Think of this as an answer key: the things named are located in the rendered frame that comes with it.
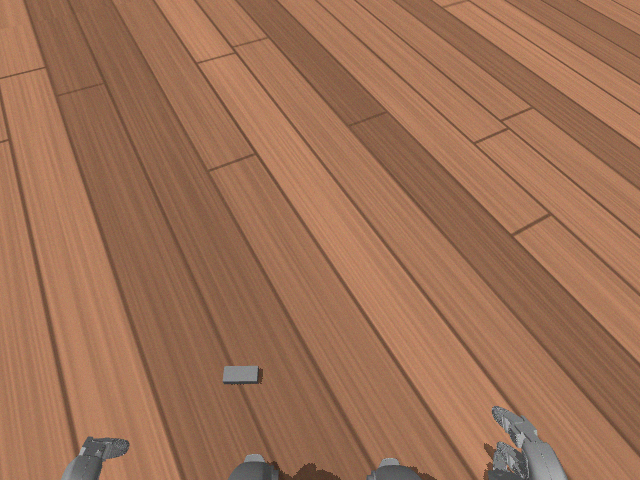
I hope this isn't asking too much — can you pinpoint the right robot hand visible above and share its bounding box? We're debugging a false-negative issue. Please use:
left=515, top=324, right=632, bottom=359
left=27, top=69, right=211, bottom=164
left=488, top=406, right=568, bottom=480

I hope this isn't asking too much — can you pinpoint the small box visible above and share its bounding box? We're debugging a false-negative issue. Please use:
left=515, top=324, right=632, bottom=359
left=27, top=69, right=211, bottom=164
left=223, top=366, right=259, bottom=384

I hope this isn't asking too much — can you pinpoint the left robot hand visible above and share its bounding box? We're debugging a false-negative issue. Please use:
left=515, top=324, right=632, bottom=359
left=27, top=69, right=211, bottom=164
left=61, top=436, right=130, bottom=480

